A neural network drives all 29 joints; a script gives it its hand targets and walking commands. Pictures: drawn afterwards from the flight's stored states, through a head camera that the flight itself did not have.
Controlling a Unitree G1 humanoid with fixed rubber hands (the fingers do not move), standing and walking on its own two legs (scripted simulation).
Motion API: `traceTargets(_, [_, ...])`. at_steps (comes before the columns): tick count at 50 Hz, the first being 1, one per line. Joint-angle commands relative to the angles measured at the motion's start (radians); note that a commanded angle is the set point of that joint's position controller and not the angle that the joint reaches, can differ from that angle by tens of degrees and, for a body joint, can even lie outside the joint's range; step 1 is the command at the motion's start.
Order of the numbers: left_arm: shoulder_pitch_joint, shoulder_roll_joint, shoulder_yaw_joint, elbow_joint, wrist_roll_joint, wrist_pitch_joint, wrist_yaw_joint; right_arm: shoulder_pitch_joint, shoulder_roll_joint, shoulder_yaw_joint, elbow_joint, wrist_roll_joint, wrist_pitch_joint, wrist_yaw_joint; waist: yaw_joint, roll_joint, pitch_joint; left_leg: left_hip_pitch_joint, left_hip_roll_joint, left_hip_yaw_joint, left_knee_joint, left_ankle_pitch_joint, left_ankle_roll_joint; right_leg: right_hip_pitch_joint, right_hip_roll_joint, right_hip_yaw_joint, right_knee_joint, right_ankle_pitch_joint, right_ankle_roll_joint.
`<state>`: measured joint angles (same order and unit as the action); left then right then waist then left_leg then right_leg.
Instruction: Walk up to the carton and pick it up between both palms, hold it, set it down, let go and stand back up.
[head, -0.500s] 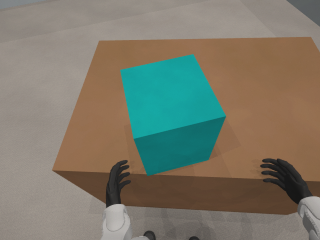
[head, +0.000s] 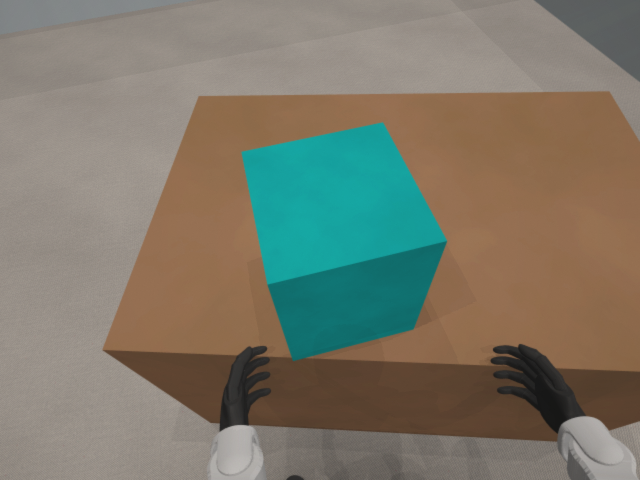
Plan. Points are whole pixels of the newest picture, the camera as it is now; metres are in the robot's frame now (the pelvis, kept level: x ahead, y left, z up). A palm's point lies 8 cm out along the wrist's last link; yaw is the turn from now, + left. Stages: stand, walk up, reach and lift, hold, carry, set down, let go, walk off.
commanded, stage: set down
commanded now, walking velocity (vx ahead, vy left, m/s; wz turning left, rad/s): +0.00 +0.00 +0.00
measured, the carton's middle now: (335, 248) +0.42 +0.04 -0.02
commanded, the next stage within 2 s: let go in 1.48 s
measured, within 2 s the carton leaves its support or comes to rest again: neither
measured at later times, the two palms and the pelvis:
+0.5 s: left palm (224, 421) +0.19 +0.17 -0.06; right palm (535, 424) +0.22 -0.22 -0.08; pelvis +0.00 +0.00 +0.00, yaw +0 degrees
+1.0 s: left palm (213, 432) +0.18 +0.19 -0.09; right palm (528, 431) +0.21 -0.21 -0.09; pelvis +0.01 +0.00 +0.00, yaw +0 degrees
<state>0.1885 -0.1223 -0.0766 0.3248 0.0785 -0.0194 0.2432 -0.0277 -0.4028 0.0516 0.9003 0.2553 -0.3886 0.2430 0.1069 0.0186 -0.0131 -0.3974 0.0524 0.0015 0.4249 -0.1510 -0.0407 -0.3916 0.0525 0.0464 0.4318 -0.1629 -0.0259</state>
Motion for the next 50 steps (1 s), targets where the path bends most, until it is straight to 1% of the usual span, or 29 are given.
traceTargets(1, [-0.125, 0.163, 0.043, -0.139, -0.038, -0.019, -0.020, -0.006, -0.151, -0.121, -0.228, -0.033, -0.007, -0.054, -0.091, -0.220, -0.249, 0.283, -0.048, 0.012, -0.057, -0.012, 0.038, 0.206, -0.027, -0.020, -0.110, -0.052, 0.004])
traceTargets(2, [-0.132, 0.179, 0.045, -0.134, -0.041, -0.013, -0.022, -0.008, -0.148, -0.120, -0.224, -0.042, -0.003, -0.059, -0.081, -0.233, -0.235, 0.278, -0.049, 0.019, -0.058, -0.007, 0.041, 0.201, -0.028, -0.018, -0.115, -0.064, 0.006])
traceTargets(4, [-0.139, 0.186, 0.044, -0.118, -0.048, 0.000, -0.029, -0.002, -0.140, -0.131, -0.229, -0.056, 0.013, -0.072, -0.088, -0.222, -0.224, 0.280, -0.050, 0.021, -0.064, -0.022, 0.039, 0.207, -0.030, -0.017, -0.123, -0.070, 0.005])
traceTargets(5, [-0.134, 0.195, 0.048, -0.172, -0.057, -0.004, -0.027, -0.010, -0.132, -0.125, -0.254, -0.046, 0.010, -0.070, -0.082, -0.215, -0.228, 0.283, -0.051, 0.020, -0.062, 0.004, 0.037, 0.227, -0.029, -0.023, -0.120, -0.047, 0.005])
traceTargets(7, [-0.146, 0.198, 0.040, -0.127, -0.057, 0.020, -0.043, 0.010, -0.107, -0.122, -0.231, -0.064, 0.039, -0.084, -0.094, -0.204, -0.212, 0.282, -0.053, 0.024, -0.071, -0.015, 0.036, 0.229, -0.035, -0.020, -0.125, -0.063, 0.010])
traceTargets(8, [-0.141, 0.198, 0.041, -0.175, -0.056, 0.015, -0.031, 0.003, -0.133, -0.138, -0.260, -0.061, 0.034, -0.077, -0.084, -0.195, -0.236, 0.300, -0.048, 0.019, -0.072, 0.014, 0.033, 0.227, -0.021, -0.036, -0.118, -0.047, 0.003])
traceTargets(9, [-0.132, 0.211, 0.045, -0.099, -0.052, 0.033, -0.044, 0.023, -0.104, -0.131, -0.227, -0.080, 0.050, -0.088, -0.086, -0.193, -0.200, 0.285, -0.055, 0.021, -0.071, -0.010, 0.038, 0.214, -0.033, -0.020, -0.126, -0.067, 0.006])
traceTargets(11, [-0.136, 0.218, 0.042, -0.127, -0.065, 0.036, -0.048, 0.021, -0.101, -0.145, -0.259, -0.093, 0.054, -0.096, -0.087, -0.199, -0.217, 0.285, -0.053, 0.020, -0.069, -0.008, 0.037, 0.230, -0.033, -0.027, -0.125, -0.072, 0.009])
traceTargets(13, [-0.124, 0.220, 0.041, -0.163, -0.063, 0.037, -0.045, 0.031, -0.102, -0.155, -0.281, -0.097, 0.056, -0.096, -0.090, -0.170, -0.241, 0.296, -0.051, 0.013, -0.063, 0.017, 0.031, 0.246, -0.028, -0.033, -0.113, -0.042, 0.004])
traceTargets(14, [-0.122, 0.247, 0.050, -0.104, -0.067, 0.050, -0.059, 0.039, -0.076, -0.149, -0.256, -0.111, 0.065, -0.109, -0.092, -0.191, -0.219, 0.277, -0.061, 0.024, -0.059, -0.004, 0.037, 0.248, -0.032, -0.025, -0.116, -0.034, 0.010])
traceTargets(15, [-0.141, 0.249, 0.047, -0.191, -0.076, 0.038, -0.048, 0.021, -0.091, -0.166, -0.304, -0.104, 0.057, -0.106, -0.080, -0.170, -0.252, 0.279, -0.057, 0.017, -0.060, 0.007, 0.035, 0.250, -0.029, -0.038, -0.107, -0.039, 0.009])
traceTargets(18, [-0.129, 0.257, 0.047, -0.186, -0.084, 0.042, -0.051, 0.028, -0.076, -0.163, -0.317, -0.112, 0.058, -0.112, -0.082, -0.174, -0.228, 0.266, -0.059, 0.019, -0.063, -0.001, 0.037, 0.252, -0.026, -0.039, -0.113, -0.055, 0.007])
traceTargets(19, [-0.126, 0.271, 0.044, -0.138, -0.086, 0.049, -0.065, 0.039, -0.059, -0.157, -0.301, -0.127, 0.066, -0.120, -0.097, -0.184, -0.218, 0.270, -0.064, 0.024, -0.058, -0.010, 0.041, 0.254, -0.032, -0.033, -0.113, -0.040, 0.008])
traceTargets(22, [-0.123, 0.283, 0.045, -0.139, -0.088, 0.059, -0.078, 0.061, -0.065, -0.172, -0.297, -0.141, 0.077, -0.133, -0.103, -0.164, -0.234, 0.275, -0.061, 0.022, -0.063, -0.011, 0.035, 0.264, -0.034, -0.027, -0.113, -0.042, 0.013])
traceTargets(25, [-0.117, 0.302, 0.052, -0.082, -0.094, 0.076, -0.099, 0.064, -0.030, -0.162, -0.280, -0.157, 0.095, -0.147, -0.106, -0.177, -0.193, 0.260, -0.071, 0.031, -0.069, -0.033, 0.040, 0.272, -0.043, -0.024, -0.124, -0.061, 0.019])
traceTargets(26, [-0.119, 0.312, 0.060, -0.083, -0.096, 0.078, -0.105, 0.069, -0.017, -0.153, -0.289, -0.164, 0.097, -0.152, -0.103, -0.193, -0.174, 0.258, -0.072, 0.034, -0.068, -0.041, 0.046, 0.276, -0.049, -0.016, -0.130, -0.075, 0.024])
traceTargets(27, [-0.122, 0.319, 0.066, -0.093, -0.095, 0.077, -0.105, 0.067, -0.013, -0.154, -0.289, -0.166, 0.098, -0.153, -0.097, -0.172, -0.188, 0.262, -0.073, 0.036, -0.068, -0.024, 0.046, 0.280, -0.052, -0.017, -0.125, -0.055, 0.024])
traceTargets(29, [-0.122, 0.328, 0.072, -0.137, -0.093, 0.071, -0.098, 0.062, -0.027, -0.165, -0.319, -0.173, 0.089, -0.153, -0.091, -0.174, -0.204, 0.269, -0.071, 0.030, -0.065, 0.001, 0.043, 0.283, -0.045, -0.030, -0.120, -0.043, 0.024])
traceTargets(33, [-0.107, 0.357, 0.079, -0.071, -0.093, 0.081, -0.120, 0.088, 0.004, -0.154, -0.292, -0.194, 0.099, -0.175, -0.101, -0.184, -0.184, 0.254, -0.080, 0.040, -0.061, -0.018, 0.050, 0.294, -0.060, -0.017, -0.124, -0.039, 0.033])
traceTargets(34, [-0.099, 0.351, 0.081, -0.105, -0.091, 0.075, -0.116, 0.094, -0.014, -0.164, -0.302, -0.192, 0.092, -0.174, -0.095, -0.166, -0.196, 0.266, -0.074, 0.040, -0.062, 0.012, 0.042, 0.295, -0.052, -0.022, -0.115, 0.001, 0.032])
traceTargets(35, [-0.091, 0.360, 0.083, -0.043, -0.093, 0.083, -0.134, 0.096, 0.019, -0.145, -0.262, -0.199, 0.100, -0.186, -0.104, -0.173, -0.177, 0.266, -0.084, 0.047, -0.060, 0.001, 0.045, 0.312, -0.058, -0.018, -0.119, 0.020, 0.037])
traceTargets(36, [-0.092, 0.362, 0.087, -0.080, -0.088, 0.078, -0.130, 0.087, 0.007, -0.150, -0.283, -0.194, 0.090, -0.183, -0.090, -0.164, -0.196, 0.267, -0.083, 0.045, -0.060, 0.025, 0.043, 0.327, -0.057, -0.027, -0.109, 0.046, 0.038])
traceTargets(38, [-0.094, 0.368, 0.082, -0.108, -0.088, 0.075, -0.126, 0.085, -0.007, -0.155, -0.282, -0.189, 0.084, -0.183, -0.094, -0.133, -0.193, 0.292, -0.077, 0.036, -0.060, 0.043, 0.036, 0.296, -0.048, -0.039, -0.109, 0.036, 0.033])
traceTargets(39, [-0.096, 0.378, 0.084, -0.047, -0.092, 0.084, -0.138, 0.093, 0.024, -0.145, -0.253, -0.204, 0.092, -0.192, -0.102, -0.153, -0.174, 0.287, -0.085, 0.042, -0.060, 0.015, 0.043, 0.301, -0.060, -0.029, -0.121, 0.019, 0.042])
traceTargets(40, [-0.101, 0.382, 0.089, -0.017, -0.090, 0.089, -0.147, 0.092, 0.036, -0.136, -0.242, -0.207, 0.098, -0.197, -0.103, -0.142, -0.163, 0.277, -0.086, 0.046, -0.058, 0.013, 0.046, 0.306, -0.068, -0.026, -0.119, 0.033, 0.044])
traceTargets(42, [-0.094, 0.378, 0.089, -0.069, -0.090, 0.084, -0.146, 0.099, 0.014, -0.147, -0.254, -0.205, 0.089, -0.200, -0.108, -0.132, -0.200, 0.301, -0.079, 0.039, -0.057, 0.046, 0.039, 0.308, -0.060, -0.030, -0.114, 0.065, 0.041])
traceTargets(44, [-0.106, 0.405, 0.099, 0.017, -0.085, 0.094, -0.171, 0.105, 0.057, -0.122, -0.197, -0.217, 0.104, -0.218, -0.109, -0.132, -0.157, 0.296, -0.089, 0.053, -0.058, 0.007, 0.041, 0.306, -0.079, -0.008, -0.119, 0.055, 0.052])
traceTargets(45, [-0.106, 0.418, 0.106, -0.044, -0.089, 0.086, -0.167, 0.106, 0.051, -0.131, -0.222, -0.218, 0.096, -0.221, -0.107, -0.133, -0.172, 0.304, -0.084, 0.049, -0.061, 0.025, 0.040, 0.324, -0.076, -0.020, -0.117, 0.076, 0.052])
traceTargets(50, [-0.092, 0.419, 0.106, -0.066, -0.084, 0.081, -0.165, 0.115, 0.059, -0.124, -0.218, -0.218, 0.087, -0.228, -0.105, -0.091, -0.188, 0.331, -0.083, 0.048, -0.060, 0.070, 0.030, 0.332, -0.066, -0.033, -0.100, 0.115, 0.046])
